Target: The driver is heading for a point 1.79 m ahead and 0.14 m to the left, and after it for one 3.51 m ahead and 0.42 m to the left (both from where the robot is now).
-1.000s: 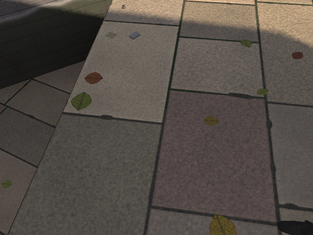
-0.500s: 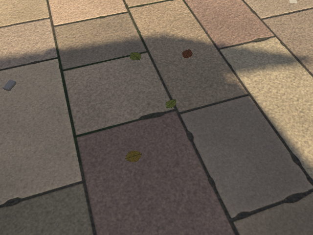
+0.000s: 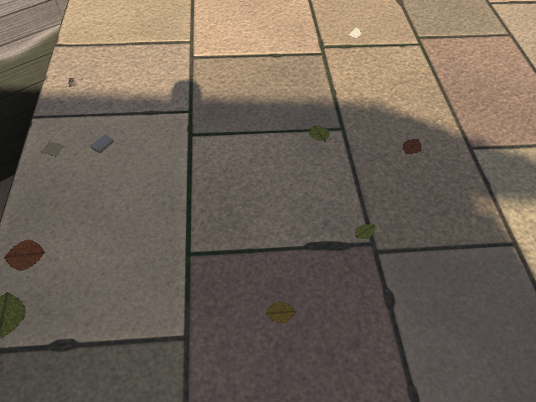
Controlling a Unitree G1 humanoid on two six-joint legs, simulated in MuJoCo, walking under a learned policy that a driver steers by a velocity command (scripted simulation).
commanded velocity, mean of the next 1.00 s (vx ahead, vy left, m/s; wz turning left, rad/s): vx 0.01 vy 0.00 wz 0.15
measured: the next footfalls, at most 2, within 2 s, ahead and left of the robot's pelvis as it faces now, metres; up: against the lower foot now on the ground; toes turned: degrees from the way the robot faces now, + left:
left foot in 0.04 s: +0.05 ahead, +0.12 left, +0.00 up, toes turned +9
right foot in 0.54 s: +0.11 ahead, -0.10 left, +0.00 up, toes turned +22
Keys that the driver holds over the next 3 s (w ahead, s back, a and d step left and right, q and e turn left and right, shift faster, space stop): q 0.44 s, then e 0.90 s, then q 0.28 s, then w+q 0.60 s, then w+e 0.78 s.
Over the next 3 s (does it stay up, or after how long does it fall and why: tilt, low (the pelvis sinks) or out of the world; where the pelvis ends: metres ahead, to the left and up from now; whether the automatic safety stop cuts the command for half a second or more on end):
stays up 0.72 0.12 0.01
